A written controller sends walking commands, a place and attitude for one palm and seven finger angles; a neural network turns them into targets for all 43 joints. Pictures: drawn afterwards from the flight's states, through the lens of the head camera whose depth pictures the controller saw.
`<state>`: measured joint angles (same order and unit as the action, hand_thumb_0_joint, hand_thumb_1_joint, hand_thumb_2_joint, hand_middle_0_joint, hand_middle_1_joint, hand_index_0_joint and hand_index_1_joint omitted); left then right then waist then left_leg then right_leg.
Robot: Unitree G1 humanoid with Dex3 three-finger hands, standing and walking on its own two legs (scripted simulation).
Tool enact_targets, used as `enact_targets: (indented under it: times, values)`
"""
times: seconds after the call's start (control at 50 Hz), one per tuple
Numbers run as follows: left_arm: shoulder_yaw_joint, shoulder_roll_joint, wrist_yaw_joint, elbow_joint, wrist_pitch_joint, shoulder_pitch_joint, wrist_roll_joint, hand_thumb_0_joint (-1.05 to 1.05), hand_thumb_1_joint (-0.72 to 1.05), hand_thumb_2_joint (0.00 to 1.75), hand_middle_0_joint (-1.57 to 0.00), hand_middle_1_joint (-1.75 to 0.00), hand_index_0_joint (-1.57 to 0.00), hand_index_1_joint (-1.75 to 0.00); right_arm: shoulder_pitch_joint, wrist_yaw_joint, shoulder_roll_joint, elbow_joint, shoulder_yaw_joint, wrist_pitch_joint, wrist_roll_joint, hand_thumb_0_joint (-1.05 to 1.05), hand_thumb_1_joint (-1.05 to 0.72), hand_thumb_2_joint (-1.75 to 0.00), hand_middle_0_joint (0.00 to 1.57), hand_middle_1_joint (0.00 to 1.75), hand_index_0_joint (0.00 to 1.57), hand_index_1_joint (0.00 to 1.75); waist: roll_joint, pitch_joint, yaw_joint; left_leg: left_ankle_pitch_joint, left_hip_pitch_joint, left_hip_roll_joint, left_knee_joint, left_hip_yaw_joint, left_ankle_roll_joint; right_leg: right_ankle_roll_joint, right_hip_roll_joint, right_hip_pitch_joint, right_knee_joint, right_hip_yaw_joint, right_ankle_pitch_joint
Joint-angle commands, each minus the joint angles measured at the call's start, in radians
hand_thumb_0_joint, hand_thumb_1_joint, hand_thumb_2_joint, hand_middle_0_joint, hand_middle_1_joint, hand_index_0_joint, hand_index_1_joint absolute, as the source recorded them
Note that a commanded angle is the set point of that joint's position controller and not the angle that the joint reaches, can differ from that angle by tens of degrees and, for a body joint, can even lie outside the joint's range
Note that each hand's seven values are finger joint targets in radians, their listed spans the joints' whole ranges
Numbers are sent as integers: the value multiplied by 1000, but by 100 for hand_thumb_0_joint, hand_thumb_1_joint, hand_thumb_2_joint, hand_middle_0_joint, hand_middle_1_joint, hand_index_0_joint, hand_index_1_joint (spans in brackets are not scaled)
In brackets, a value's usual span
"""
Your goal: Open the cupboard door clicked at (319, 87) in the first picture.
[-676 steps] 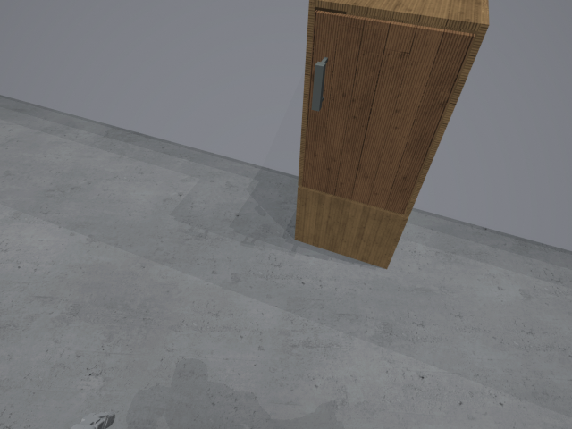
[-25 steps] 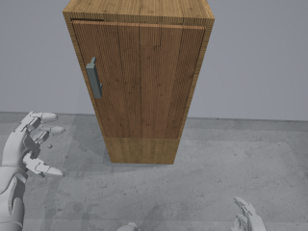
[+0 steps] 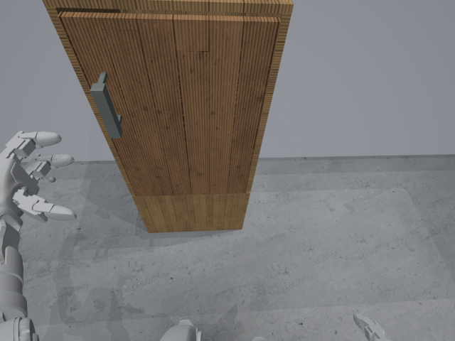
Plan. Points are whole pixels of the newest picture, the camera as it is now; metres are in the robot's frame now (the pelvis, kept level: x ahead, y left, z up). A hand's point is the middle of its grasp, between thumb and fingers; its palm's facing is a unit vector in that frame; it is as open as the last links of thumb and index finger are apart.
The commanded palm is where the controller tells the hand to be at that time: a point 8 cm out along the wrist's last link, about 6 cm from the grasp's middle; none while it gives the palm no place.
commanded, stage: move the hooked fingers beside the handle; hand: left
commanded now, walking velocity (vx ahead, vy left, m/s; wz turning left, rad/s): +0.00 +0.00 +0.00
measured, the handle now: (109, 106) +0.55 +0.27 +0.06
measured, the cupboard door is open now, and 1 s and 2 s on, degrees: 0 0 0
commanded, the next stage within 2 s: slide the fingers in behind the handle in 1.92 s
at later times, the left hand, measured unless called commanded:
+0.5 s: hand (58, 151) +0.41 +0.32 +0.08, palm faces +0.11 -0.99 +0.00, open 14.0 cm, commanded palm +0.39 +0.36 +0.07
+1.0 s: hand (74, 125) +0.48 +0.32 +0.07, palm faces +0.11 -0.99 -0.01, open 14.0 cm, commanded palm +0.47 +0.36 +0.06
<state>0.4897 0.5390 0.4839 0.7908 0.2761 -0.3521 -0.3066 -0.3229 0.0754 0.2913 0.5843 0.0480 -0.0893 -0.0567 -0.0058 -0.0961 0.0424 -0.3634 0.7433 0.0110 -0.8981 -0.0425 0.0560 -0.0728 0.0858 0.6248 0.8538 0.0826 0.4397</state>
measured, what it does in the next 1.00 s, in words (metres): stands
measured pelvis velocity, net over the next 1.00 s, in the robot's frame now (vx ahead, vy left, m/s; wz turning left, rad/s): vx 0.00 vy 0.03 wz -0.01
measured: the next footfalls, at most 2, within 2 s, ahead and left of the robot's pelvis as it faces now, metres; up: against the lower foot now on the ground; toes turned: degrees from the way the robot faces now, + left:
none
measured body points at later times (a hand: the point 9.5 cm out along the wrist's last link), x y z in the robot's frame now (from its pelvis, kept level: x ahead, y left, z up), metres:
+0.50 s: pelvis +0.00 +0.03 -0.01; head +0.08 +0.06 +0.44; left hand +0.40 +0.37 +0.08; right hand +0.09 -0.24 -0.10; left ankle +0.04 +0.08 -0.69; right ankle -0.01 -0.08 -0.69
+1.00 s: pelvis +0.00 +0.03 -0.01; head +0.12 +0.07 +0.42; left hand +0.47 +0.37 +0.08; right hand +0.01 -0.25 -0.11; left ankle +0.04 +0.08 -0.69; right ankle -0.01 -0.08 -0.69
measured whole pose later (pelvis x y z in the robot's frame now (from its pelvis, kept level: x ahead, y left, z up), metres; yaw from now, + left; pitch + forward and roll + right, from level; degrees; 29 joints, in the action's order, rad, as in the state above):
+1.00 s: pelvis +0.00 +0.03 -0.01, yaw -1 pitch +19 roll -5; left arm 0.49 0.71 0.40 1.23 0.37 -0.84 -0.13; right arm -0.41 0.05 0.30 0.62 0.05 0.07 -0.01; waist -0.01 -0.09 0.15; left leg -0.39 0.93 0.01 -0.98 -0.04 0.09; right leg -0.04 0.08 0.79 0.90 0.09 0.45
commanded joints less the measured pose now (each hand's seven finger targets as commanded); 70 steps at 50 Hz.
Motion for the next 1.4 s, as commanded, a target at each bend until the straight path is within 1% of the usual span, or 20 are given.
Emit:
enact_targets:
  times: [0.0,0.06,0.08,0.2,0.26,0.28,0.32,0.48,0.56,0.62,0.7,0.76,0.84,0.9,1.0,1.1,1.14,1.24,1.34,1.38]
  values:
    - [89,329,-4,-190,101,-281,-15,0,-50,30,-30,-120,-30,-120,-22,2,157,-119,-73,-24,-1,0,-90,-90,20,30,20,30,-92,-311,-23,237,-209,-4,82,74,-1,59,-43,-104,-113,-124,-328]
    - [50,289,4,-229,136,-330,-21,0,-50,30,-30,-120,-30,-120,-36,0,160,-111,-81,-20,1,0,-90,-90,20,30,20,30,-117,-348,-1,282,-285,0,67,83,2,51,-29,-52,-103,-108,-332]
    - [67,310,6,-213,142,-332,-20,0,-50,30,-30,-120,-30,-120,-45,1,164,-98,-84,-16,1,0,-90,-90,20,30,20,30,-121,-357,0,279,-294,4,69,88,-1,52,-28,-38,-104,-106,-318]
    - [24,286,7,-123,115,-414,-3,0,-50,30,-30,-120,-30,-120,-59,9,172,-80,-83,4,0,0,-90,-90,20,30,20,30,-106,-305,19,242,-305,8,88,114,-3,45,-25,42,-111,-77,-241]
    - [20,308,-23,-105,119,-514,24,0,-50,30,-30,-120,-30,-120,-69,10,177,-73,-81,11,7,0,-90,-90,20,30,20,30,-142,-295,28,218,-337,15,99,141,-10,36,-24,101,-107,-63,-178]
    - [33,324,-34,-87,123,-522,32,0,-50,30,-30,-120,-30,-120,-76,10,179,-69,-81,14,10,0,-90,-90,20,30,20,30,-118,-316,31,227,-345,17,97,142,-11,39,-25,94,-105,-63,-186]
    - [64,363,-52,-73,141,-518,45,0,-50,30,-30,-120,-30,-120,-81,8,180,-73,-79,21,14,0,-90,-90,20,30,20,30,-129,-349,18,238,-349,18,97,144,-17,37,-25,79,-97,-65,-185]
    - [11,338,-54,59,158,-620,80,0,-50,30,-30,-120,-30,-120,-112,-4,192,-64,-78,55,22,0,-90,-90,20,30,20,30,-149,-358,41,256,-401,33,92,180,-32,34,-18,173,-82,-45,-155]
    - [-39,300,-56,103,154,-726,87,0,-50,30,-30,-120,-30,-120,-131,-3,197,-50,-78,71,26,0,-90,-90,20,30,20,30,-144,-318,73,223,-408,42,96,213,-37,33,-19,245,-74,-34,-131]
    - [-6,351,-72,132,163,-758,97,0,-50,30,-30,-120,-30,-120,-149,-3,208,-43,-79,82,31,0,-90,-90,20,30,20,30,-127,-351,75,207,-406,46,93,224,-42,35,-20,260,-63,-35,-120]
    - [41,419,-97,106,197,-808,115,0,-50,30,-30,-120,-30,-120,-172,-9,213,-31,-82,96,42,0,-90,-90,20,30,20,30,-185,-441,68,299,-458,50,69,227,-54,33,-17,257,-46,-36,-149]
    - [24,407,-101,102,205,-838,125,0,-50,30,-30,-120,-30,-120,-190,-13,208,-23,-81,111,47,0,-90,-90,20,30,20,30,-206,-475,76,381,-483,50,49,225,-59,33,-11,254,-40,-35,-175]
    - [28,441,-94,218,167,-833,144,0,-50,30,-30,-120,-30,-120,-201,-11,217,-16,-78,133,41,0,-90,-90,20,30,20,30,-178,-389,96,300,-393,48,52,206,-41,38,-10,258,-57,-39,-158]
    - [27,461,-90,243,155,-872,151,0,-50,30,-30,-120,-30,-120,-215,-8,221,-18,-73,142,44,0,-90,-90,20,30,20,30,-178,-376,103,293,-374,45,47,205,-36,38,-8,262,-57,-39,-160]
    - [68,522,-91,207,179,-884,156,0,-50,30,-30,-120,-30,-120,-242,-10,226,-16,-81,149,55,0,-90,-90,20,30,20,30,-204,-474,100,412,-413,49,12,194,-40,38,-3,238,-44,-45,-221]
    - [69,560,-76,305,147,-933,165,0,-50,30,-30,-120,-30,-120,-251,-9,233,-7,-71,156,49,0,-90,-90,20,30,20,30,-161,-399,136,333,-299,42,-7,169,-16,48,-2,229,-55,-59,-217]
    - [95,610,-69,332,125,-882,176,0,-50,30,-30,-120,-30,-120,-253,-6,233,-23,-69,154,47,0,-90,-90,20,30,20,30,-145,-404,118,302,-223,33,-12,146,-6,50,-5,170,-52,-71,-230]
    - [89,600,-49,253,150,-876,171,0,-50,30,-30,-120,-30,-120,-257,-13,228,-29,-69,161,50,0,-90,-90,20,30,20,30,-241,-470,103,389,-319,42,-27,152,-19,44,3,212,-35,-62,-262]
    - [125,637,-25,259,149,-903,148,0,-50,30,-30,-120,-30,-120,-257,-10,236,-19,-76,154,46,0,-90,-90,20,30,20,30,-188,-458,121,345,-256,40,-38,147,-7,49,6,180,-38,-70,-261]
    - [103,616,-19,234,151,-931,148,0,-50,30,-30,-120,-30,-120,-258,-10,231,-14,-71,159,44,0,-90,-90,20,30,20,30,-245,-475,119,387,-313,41,-39,151,-12,46,6,210,-34,-65,-276]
